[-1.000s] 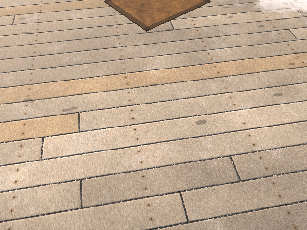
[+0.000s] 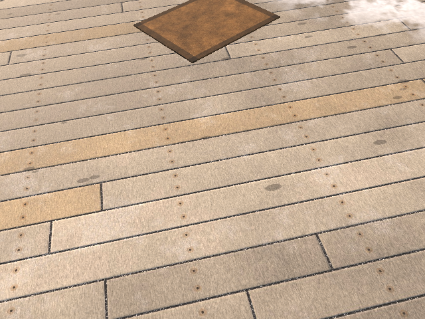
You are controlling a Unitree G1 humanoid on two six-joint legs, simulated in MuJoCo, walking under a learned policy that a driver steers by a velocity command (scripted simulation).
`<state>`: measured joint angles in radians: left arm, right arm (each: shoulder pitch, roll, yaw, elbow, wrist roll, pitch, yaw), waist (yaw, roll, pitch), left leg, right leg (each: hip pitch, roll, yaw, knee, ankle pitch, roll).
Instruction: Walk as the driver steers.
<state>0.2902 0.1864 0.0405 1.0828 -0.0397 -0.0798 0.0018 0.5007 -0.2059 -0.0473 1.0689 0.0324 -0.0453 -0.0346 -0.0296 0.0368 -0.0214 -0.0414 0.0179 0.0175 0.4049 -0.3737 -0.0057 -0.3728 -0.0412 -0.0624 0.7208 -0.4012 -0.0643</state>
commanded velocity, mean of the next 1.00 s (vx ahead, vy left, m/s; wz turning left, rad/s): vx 0.46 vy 0.00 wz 0.00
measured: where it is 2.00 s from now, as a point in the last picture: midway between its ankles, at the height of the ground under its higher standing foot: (226, 172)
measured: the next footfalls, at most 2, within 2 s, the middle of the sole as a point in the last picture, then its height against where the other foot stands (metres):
left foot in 0.54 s outside the picture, level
right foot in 1.10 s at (263, 251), level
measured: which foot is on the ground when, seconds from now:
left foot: down 0.00-0.06, up 0.08-0.52, down 0.54-1.00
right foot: down 0.00-0.56, up 0.58-1.00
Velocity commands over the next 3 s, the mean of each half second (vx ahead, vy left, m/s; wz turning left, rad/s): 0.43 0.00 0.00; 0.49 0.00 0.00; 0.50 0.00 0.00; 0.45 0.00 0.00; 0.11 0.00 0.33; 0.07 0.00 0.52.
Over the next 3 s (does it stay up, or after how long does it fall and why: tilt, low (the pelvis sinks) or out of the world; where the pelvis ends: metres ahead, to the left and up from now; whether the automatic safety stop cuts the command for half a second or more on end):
stays up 1.20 0.02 0.01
